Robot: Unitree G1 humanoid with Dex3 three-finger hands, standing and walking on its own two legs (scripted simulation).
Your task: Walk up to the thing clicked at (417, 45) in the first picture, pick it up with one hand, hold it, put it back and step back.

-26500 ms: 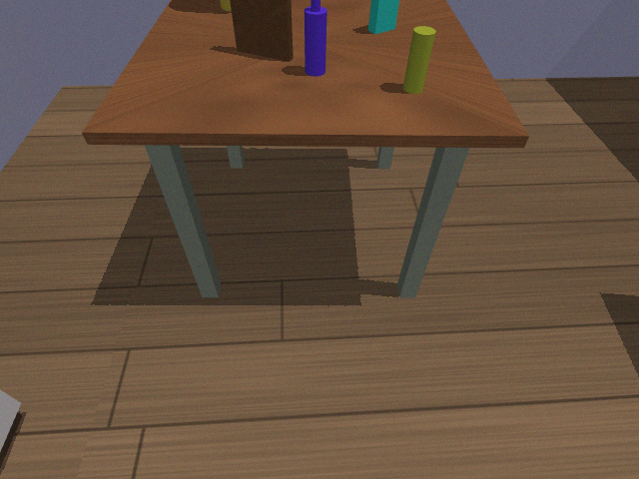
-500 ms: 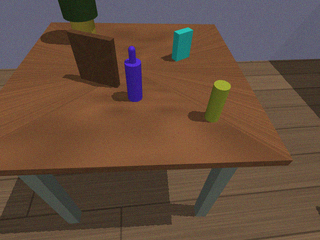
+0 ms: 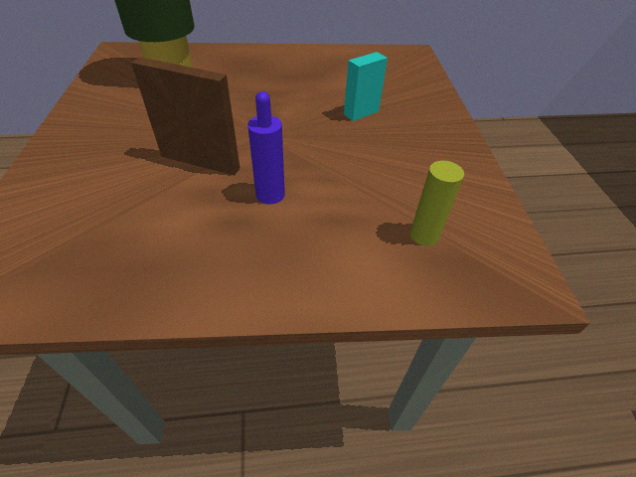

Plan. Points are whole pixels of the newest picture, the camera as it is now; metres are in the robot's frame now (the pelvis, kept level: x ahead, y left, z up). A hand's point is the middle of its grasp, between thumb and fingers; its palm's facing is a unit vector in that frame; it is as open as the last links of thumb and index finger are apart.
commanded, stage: stand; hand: right
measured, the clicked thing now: (434, 205) +0.51 -0.19 +0.04
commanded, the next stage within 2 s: none
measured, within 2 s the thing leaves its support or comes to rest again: neither
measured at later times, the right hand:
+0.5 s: hand out of the picture +0.08 -0.26 -0.16, palm faces -0.03 +0.94 -0.35, open 7.4 cm
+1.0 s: hand out of the picture +0.08 -0.25 -0.16, palm faces -0.04 +0.94 -0.35, open 7.4 cm
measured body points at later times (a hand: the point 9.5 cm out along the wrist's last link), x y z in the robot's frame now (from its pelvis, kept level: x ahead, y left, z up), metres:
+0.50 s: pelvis +0.00 +0.00 +0.00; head +0.01 +0.00 +0.45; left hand +0.07 +0.30 -0.14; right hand +0.08 -0.30 -0.13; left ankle +0.02 +0.11 -0.75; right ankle -0.04 -0.14 -0.75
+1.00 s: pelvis +0.00 +0.00 +0.00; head +0.01 +0.00 +0.45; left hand +0.06 +0.30 -0.14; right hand +0.08 -0.30 -0.13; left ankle +0.02 +0.11 -0.75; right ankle -0.04 -0.14 -0.75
